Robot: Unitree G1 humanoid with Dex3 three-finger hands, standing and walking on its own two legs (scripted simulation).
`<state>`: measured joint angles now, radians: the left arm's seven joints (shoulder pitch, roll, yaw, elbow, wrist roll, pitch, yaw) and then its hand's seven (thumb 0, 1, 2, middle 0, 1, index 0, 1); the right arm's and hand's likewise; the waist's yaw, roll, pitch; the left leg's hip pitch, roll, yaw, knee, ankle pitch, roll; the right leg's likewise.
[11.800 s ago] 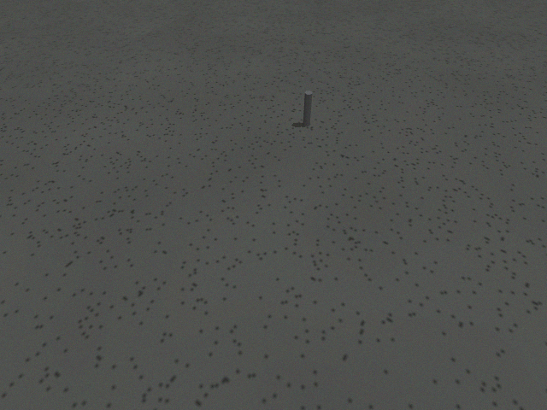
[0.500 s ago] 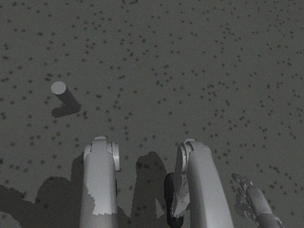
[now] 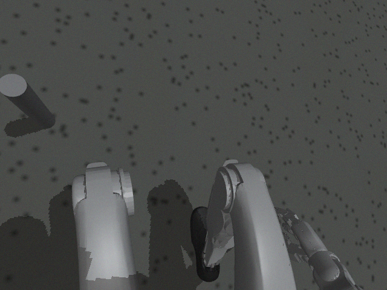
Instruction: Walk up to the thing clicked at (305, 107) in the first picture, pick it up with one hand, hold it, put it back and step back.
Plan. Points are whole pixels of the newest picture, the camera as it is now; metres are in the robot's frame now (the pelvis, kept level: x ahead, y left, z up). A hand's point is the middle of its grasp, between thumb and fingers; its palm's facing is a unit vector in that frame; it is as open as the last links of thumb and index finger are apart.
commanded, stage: approach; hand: left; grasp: from the side
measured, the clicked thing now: (32, 106) +0.45 +0.34 -0.22
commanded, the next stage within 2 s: close in in 0.14 s
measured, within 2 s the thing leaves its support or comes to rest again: neither
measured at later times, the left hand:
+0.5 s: hand (9, 127) +0.40 +0.36 -0.19, palm faces +0.43 -0.90 +0.02, open 17.6 cm
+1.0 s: hand (28, 129) +0.40 +0.33 -0.20, palm faces +0.40 -0.92 +0.01, open 17.6 cm
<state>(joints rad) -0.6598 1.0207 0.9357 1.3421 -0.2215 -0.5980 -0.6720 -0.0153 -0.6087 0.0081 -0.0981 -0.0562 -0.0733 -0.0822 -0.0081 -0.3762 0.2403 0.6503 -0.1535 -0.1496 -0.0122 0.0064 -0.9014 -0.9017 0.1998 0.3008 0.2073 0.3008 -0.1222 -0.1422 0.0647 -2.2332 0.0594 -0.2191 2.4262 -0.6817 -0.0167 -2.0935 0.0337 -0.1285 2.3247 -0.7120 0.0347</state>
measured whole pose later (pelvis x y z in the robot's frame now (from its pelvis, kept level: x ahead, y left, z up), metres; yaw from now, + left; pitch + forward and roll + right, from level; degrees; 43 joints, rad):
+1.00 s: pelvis -0.01 +0.01 -0.06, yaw -5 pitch +14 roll -15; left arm -0.55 0.78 0.68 1.33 -0.17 -0.99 -0.20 -0.02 -0.61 0.07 -0.06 -0.08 -0.06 -0.09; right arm -0.14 -0.37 0.41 0.60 -0.31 0.02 0.11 0.00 -0.93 -0.91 0.20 0.30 0.21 0.30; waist -0.19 -0.23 0.23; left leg -2.25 0.05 -0.35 2.65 -0.68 -0.01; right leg -2.08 0.09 -0.20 2.47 -0.67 0.06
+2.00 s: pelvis -0.01 +0.01 -0.05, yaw -6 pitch +14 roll -15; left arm -0.64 0.85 0.66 1.37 -0.14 -0.97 -0.10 0.01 0.34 0.74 -0.74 -0.77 -0.76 -0.79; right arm -0.15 -0.37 0.46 0.57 -0.32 0.07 0.11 0.00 -0.86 -0.89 0.20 0.30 0.21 0.30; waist -0.22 -0.25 0.27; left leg -2.25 0.06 -0.37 2.65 -0.70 -0.02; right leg -2.08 0.09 -0.22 2.45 -0.67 0.07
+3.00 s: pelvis +0.00 +0.00 -0.02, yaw -1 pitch +25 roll -12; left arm -0.57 0.65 0.57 0.95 -0.16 -0.64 -0.16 0.05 0.13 1.15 -0.98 -1.13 -1.02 -1.16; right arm 0.02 -0.31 0.22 0.61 -0.15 0.10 0.09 0.00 -0.86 -0.89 0.20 0.30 0.21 0.30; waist -0.12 -0.09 0.02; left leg -2.28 0.05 -0.24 2.49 -0.67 -0.01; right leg -2.13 0.04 -0.14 2.37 -0.70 0.04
